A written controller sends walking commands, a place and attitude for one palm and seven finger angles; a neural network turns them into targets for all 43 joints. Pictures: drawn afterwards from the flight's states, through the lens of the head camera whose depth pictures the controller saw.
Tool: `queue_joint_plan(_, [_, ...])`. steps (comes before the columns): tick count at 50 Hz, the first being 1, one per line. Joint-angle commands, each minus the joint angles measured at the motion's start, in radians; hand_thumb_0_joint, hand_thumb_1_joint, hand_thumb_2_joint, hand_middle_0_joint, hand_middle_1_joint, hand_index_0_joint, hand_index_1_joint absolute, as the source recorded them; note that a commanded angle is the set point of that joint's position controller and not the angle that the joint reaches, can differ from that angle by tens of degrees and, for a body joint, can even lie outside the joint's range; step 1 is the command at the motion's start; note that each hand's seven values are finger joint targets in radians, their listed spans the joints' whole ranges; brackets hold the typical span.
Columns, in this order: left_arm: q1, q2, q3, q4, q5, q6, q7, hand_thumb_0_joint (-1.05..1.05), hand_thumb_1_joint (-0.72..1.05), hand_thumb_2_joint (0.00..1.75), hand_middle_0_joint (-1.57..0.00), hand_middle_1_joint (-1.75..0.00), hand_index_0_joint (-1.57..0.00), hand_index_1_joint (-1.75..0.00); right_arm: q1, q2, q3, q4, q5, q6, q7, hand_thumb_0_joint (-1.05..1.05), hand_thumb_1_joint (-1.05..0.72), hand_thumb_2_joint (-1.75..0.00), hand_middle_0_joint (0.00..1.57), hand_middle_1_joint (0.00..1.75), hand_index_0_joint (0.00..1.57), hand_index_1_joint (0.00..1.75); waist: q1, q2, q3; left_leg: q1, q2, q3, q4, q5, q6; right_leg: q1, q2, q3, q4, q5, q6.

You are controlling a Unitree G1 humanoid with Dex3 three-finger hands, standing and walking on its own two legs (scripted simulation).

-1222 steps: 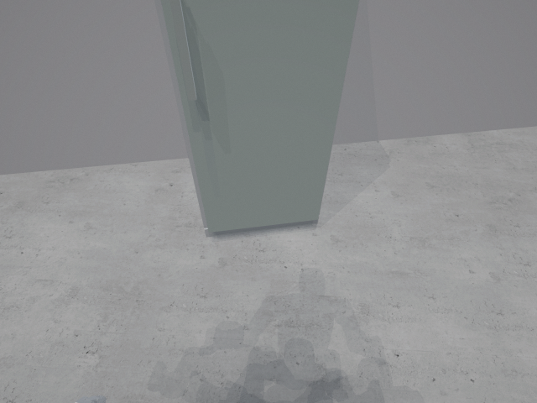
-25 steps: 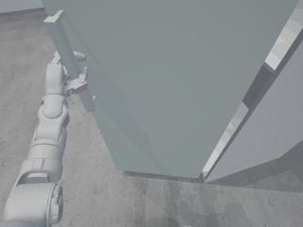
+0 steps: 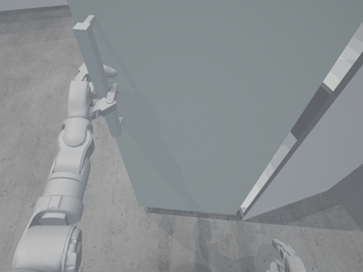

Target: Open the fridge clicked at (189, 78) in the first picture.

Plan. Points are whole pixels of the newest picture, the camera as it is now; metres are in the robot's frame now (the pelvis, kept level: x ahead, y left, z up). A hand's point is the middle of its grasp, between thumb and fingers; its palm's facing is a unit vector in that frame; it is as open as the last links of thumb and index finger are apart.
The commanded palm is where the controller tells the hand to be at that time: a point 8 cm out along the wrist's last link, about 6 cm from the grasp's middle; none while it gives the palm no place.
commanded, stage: loosen the grip on the handle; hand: left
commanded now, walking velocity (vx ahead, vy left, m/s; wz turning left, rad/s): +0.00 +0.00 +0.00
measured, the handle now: (106, 86) +0.46 +0.20 +0.15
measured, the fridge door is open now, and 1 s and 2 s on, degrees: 67 65 65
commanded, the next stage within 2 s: slip the hand off the handle in 0.58 s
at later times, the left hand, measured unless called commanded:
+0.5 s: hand (108, 103) +0.43 +0.19 +0.13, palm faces +0.16 -0.97 -0.16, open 13.6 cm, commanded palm +0.39 +0.24 +0.14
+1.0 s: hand (83, 104) +0.42 +0.24 +0.14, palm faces +0.20 -0.97 -0.16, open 14.7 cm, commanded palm +0.38 +0.28 +0.13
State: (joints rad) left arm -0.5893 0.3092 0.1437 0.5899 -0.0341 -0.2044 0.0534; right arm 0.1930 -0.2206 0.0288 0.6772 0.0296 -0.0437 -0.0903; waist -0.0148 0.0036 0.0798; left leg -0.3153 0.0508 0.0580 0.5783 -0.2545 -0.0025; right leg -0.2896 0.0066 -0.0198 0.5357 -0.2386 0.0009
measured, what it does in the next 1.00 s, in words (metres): stands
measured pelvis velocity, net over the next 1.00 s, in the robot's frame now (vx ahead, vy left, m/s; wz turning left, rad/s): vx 0.03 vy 0.00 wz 0.02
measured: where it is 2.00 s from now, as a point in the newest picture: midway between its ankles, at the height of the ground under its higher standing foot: outside the picture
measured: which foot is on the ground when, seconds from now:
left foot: down 0.00-1.00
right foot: down 0.00-1.00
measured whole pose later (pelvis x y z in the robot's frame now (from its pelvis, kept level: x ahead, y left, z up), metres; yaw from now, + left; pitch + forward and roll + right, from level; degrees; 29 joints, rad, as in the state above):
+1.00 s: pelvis +0.03 +0.00 -0.01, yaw +1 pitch +6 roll -1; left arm -0.48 0.38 0.29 0.64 -0.09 -0.31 -0.11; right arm 0.29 -0.25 0.01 0.65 0.03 -0.07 -0.05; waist -0.01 0.01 -0.07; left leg -0.45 0.04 0.04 0.66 -0.32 0.00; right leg -0.43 -0.01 -0.03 0.64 -0.32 0.00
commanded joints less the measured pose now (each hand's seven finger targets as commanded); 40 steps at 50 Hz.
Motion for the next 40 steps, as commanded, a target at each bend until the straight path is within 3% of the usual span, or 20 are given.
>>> queue_joint_plan(1, [-0.754,0.316,0.162,0.136,0.107,0.029,-0.056,0.0,0.78,0.84,-0.45,-1.4,-0.45,-1.4,0.031,-0.151,-0.081,-0.097,-0.026,-0.134,0.032,0.0,-0.9,-0.9,0.2,0.3,0.2,0.3,-0.076,-0.143,-0.634,0.1,-0.061,-0.001,-0.151,0.369,0.035,0.207,-0.022,0.005,0.058,0.567,-0.05])
queue_joint_plan(2, [-0.511,0.228,0.226,0.102,0.033,0.036,-0.086,0.0,0.66,0.78,-0.45,-1.4,-0.45,-1.4,0.113,-0.168,-0.106,-0.076,0.007,-0.134,0.032,0.0,-0.9,-0.9,0.2,0.3,0.2,0.3,-0.028,-0.103,-0.616,0.166,-0.03,-0.043,-0.069,0.431,0.012,0.064,-0.016,-0.048,0.049,0.402,-0.037])
queue_joint_plan(3, [-0.433,0.258,0.258,0.139,0.002,0.025,-0.108,0.0,0.54,0.73,-0.45,-1.4,-0.45,-1.4,0.096,-0.183,-0.092,-0.067,-0.001,-0.136,0.035,0.0,-0.9,-0.9,0.2,0.3,0.2,0.3,0.003,0.147,-0.544,0.25,-0.024,-0.037,-0.053,0.409,-0.021,-0.03,-0.032,-0.037,0.021,0.277,-0.036])
queue_joint_plan(4, [-0.448,0.263,0.261,0.047,-0.047,-0.023,-0.101,0.0,0.42,0.67,-0.45,-1.4,-0.45,-1.4,0.099,-0.177,-0.073,-0.077,-0.016,-0.128,0.042,0.0,-0.9,-0.9,0.2,0.3,0.2,0.3,0.008,0.172,-0.505,0.251,-0.023,-0.061,-0.069,0.289,-0.027,-0.06,-0.015,-0.037,-0.007,0.171,-0.028])
queue_joint_plan(6, [-0.513,0.227,0.181,0.012,-0.018,-0.106,-0.074,0.0,0.17,0.55,-0.45,-1.4,-0.45,-1.4,0.07,-0.17,-0.072,-0.097,-0.024,-0.131,0.05,0.0,-0.9,-0.9,0.2,0.3,0.2,0.3,-0.03,0.025,-0.377,0.109,-0.018,-0.051,-0.067,0.083,0.008,-0.105,-0.007,-0.021,-0.017,0.061,-0.026])
queue_joint_plan(8, [-0.49,0.245,0.171,0.038,0.017,-0.17,-0.052,0.0,-0.07,0.43,-0.45,-1.4,-0.45,-1.4,0.075,-0.185,-0.078,-0.115,-0.025,-0.13,0.057,0.0,-0.9,-0.9,0.2,0.3,0.2,0.3,-0.035,-0.093,-0.317,0.012,-0.016,-0.051,-0.063,-0.034,0.025,-0.129,-0.007,-0.016,-0.012,-0.031,-0.024])
queue_joint_plan(11, [-0.49,0.224,0.12,0.055,0.018,-0.189,-0.057,0.0,-0.43,0.26,-0.44,-1.38,-0.44,-1.38,0.066,-0.186,-0.074,-0.134,-0.009,-0.133,0.058,0.0,-0.9,-0.9,0.2,0.3,0.2,0.3,-0.03,-0.018,-0.326,-0.013,-0.03,-0.036,-0.064,-0.159,0.027,-0.155,-0.009,0.009,-0.01,-0.128,-0.027])
queue_joint_plan(12, [-0.511,0.227,0.11,0.06,0.012,-0.188,-0.061,0.0,-0.55,0.2,-0.42,-1.37,-0.42,-1.37,0.068,-0.188,-0.071,-0.134,-0.005,-0.134,0.055,0.0,-0.9,-0.9,0.2,0.3,0.2,0.3,-0.037,-0.03,-0.312,-0.031,-0.034,-0.035,-0.062,-0.192,0.029,-0.161,-0.009,0.016,-0.018,-0.155,-0.026])
queue_joint_plan(13, [-0.526,0.259,0.135,0.063,0.008,-0.191,-0.056,0.0,-0.55,0.2,-0.41,-1.35,-0.41,-1.35,0.073,-0.193,-0.073,-0.129,-0.003,-0.133,0.05,0.0,-0.9,-0.9,0.2,0.3,0.2,0.3,-0.038,-0.03,-0.303,-0.043,-0.036,-0.035,-0.059,-0.203,0.03,-0.155,-0.013,0.02,-0.024,-0.174,-0.026])
queue_joint_plan(16, [-0.544,0.246,0.11,0.028,-0.008,-0.186,-0.062,0.0,-0.55,0.2,-0.37,-1.3,-0.37,-1.3,0.085,-0.194,-0.074,-0.126,0.001,-0.139,0.04,0.0,-0.9,-0.9,0.2,0.3,0.2,0.3,-0.043,-0.034,-0.343,-0.036,-0.043,-0.02,-0.048,-0.173,0.037,-0.134,-0.01,0.035,-0.036,-0.173,-0.02])
queue_joint_plan(18, [-0.538,0.29,0.156,0.024,-0.025,-0.186,-0.056,0.0,-0.55,0.2,-0.34,-1.27,-0.34,-1.27,0.094,-0.199,-0.076,-0.112,0.0,-0.138,0.033,0.0,-0.9,-0.9,0.2,0.3,0.2,0.3,-0.035,-0.037,-0.347,-0.044,-0.044,-0.018,-0.044,-0.158,0.037,-0.113,-0.012,0.041,-0.046,-0.177,-0.018])
queue_joint_plan(19, [-0.562,0.282,0.136,-0.008,-0.026,-0.192,-0.057,0.0,-0.55,0.2,-0.33,-1.25,-0.33,-1.25,0.097,-0.196,-0.074,-0.111,0.001,-0.137,0.032,0.0,-0.9,-0.9,0.2,0.3,0.2,0.3,-0.043,-0.039,-0.367,-0.04,-0.045,-0.016,-0.042,-0.132,0.04,-0.097,-0.01,0.045,-0.046,-0.157,-0.015])
queue_joint_plan(20, [-0.535,0.337,0.19,-0.004,-0.025,-0.197,-0.054,0.0,-0.55,0.2,-0.32,-1.23,-0.32,-1.23,0.104,-0.199,-0.079,-0.106,-0.003,-0.135,0.028,0.0,-0.9,-0.9,0.2,0.3,0.2,0.3,-0.025,-0.051,-0.387,-0.047,-0.045,-0.012,-0.033,-0.097,0.041,-0.072,-0.01,0.049,-0.041,-0.13,-0.014])
queue_joint_plan(21, [-0.523,0.346,0.19,-0.034,-0.021,-0.203,-0.054,0.0,-0.55,0.2,-0.3,-1.22,-0.3,-1.22,0.101,-0.196,-0.078,-0.105,-0.005,-0.131,0.027,0.0,-0.9,-0.9,0.2,0.3,0.2,0.3,-0.019,-0.017,-0.41,-0.039,-0.049,-0.008,-0.028,-0.046,0.042,-0.048,-0.009,0.05,-0.03,-0.075,-0.016])
queue_joint_plan(23, [-0.488,0.312,0.178,-0.097,-0.023,-0.213,-0.059,0.0,-0.55,0.2,-0.28,-1.18,-0.28,-1.18,0.112,-0.189,-0.084,-0.105,-0.008,-0.128,0.03,0.0,-0.9,-0.9,0.2,0.3,0.2,0.3,-0.013,0.035,-0.468,0.015,-0.047,-0.014,-0.019,0.048,0.039,-0.025,-0.004,0.031,-0.001,0.039,-0.023])
queue_joint_plan(25, [-0.438,0.301,0.179,-0.094,-0.038,-0.199,-0.063,0.0,-0.55,0.2,-0.25,-1.15,-0.25,-1.15,0.119,-0.189,-0.084,-0.1,-0.006,-0.122,0.032,0.0,-0.9,-0.9,0.2,0.3,0.2,0.3,-0.02,-0.001,-0.452,0.011,-0.047,-0.009,-0.012,0.091,0.04,-0.016,-0.001,0.03,-0.003,0.106,-0.016])
queue_joint_plan(32, [-0.403,0.237,0.141,-0.174,-0.044,-0.167,-0.058,0.0,-0.55,0.2,-0.25,-1.15,-0.25,-1.15,0.11,-0.178,-0.082,-0.11,-0.005,-0.11,0.037,0.0,-0.9,-0.9,0.2,0.3,0.2,0.3,-0.022,0.027,-0.448,0.044,-0.046,-0.018,-0.005,0.139,0.035,-0.037,0.005,0.012,0.005,0.158,-0.015])
queue_joint_plan(35, [-0.333,0.274,0.189,-0.085,-0.041,-0.158,-0.058,0.0,-0.55,0.2,-0.25,-1.15,-0.25,-1.15,0.121,-0.184,-0.077,-0.105,-0.008,-0.095,0.037,0.0,-0.9,-0.9,0.2,0.3,0.2,0.3,-0.019,-0.043,-0.39,-0.009,-0.046,-0.023,-0.001,0.13,0.035,-0.045,0.002,0.007,0.01,0.166,-0.01])
queue_joint_plan(39, [-0.362,0.303,0.199,-0.131,-0.032,-0.169,-0.08,0.0,-0.55,0.2,-0.25,-1.15,-0.25,-1.15,0.107,-0.172,-0.071,-0.121,-0.007,-0.078,0.033,0.0,-0.9,-0.9,0.2,0.3,0.2,0.3,-0.012,0.023,-0.443,0.013,-0.049,-0.019,0.011,0.173,0.037,-0.019,-0.001,0.015,0.029,0.217,-0.014])
queue_joint_plan(40, [-0.345,0.319,0.219,-0.128,-0.036,-0.17,-0.087,0.0,-0.55,0.2,-0.25,-1.15,-0.25,-1.15,0.112,-0.172,-0.073,-0.123,-0.007,-0.075,0.033,0.0,-0.9,-0.9,0.2,0.3,0.2,0.3,-0.004,-0.006,-0.448,0.009,-0.047,-0.022,0.012,0.183,0.036,-0.007,0.001,0.013,0.032,0.226,-0.015])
